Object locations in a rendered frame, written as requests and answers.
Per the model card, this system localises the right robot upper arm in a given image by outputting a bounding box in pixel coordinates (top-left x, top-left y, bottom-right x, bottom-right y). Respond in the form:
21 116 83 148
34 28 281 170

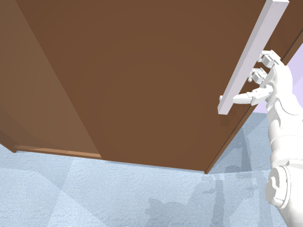
265 166 303 227

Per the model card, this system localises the right robot hand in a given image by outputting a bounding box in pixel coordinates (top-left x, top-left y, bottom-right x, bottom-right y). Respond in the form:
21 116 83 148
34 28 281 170
232 50 293 105

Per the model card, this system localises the wardrobe door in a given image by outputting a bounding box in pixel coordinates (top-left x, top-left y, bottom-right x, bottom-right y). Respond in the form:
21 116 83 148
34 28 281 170
0 0 99 154
15 0 303 171

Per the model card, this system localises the handle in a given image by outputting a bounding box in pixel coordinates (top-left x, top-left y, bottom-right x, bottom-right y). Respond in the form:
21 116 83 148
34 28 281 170
217 0 289 115

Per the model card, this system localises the robot right forearm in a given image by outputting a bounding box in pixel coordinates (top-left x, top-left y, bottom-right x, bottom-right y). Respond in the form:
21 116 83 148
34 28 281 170
266 93 303 170

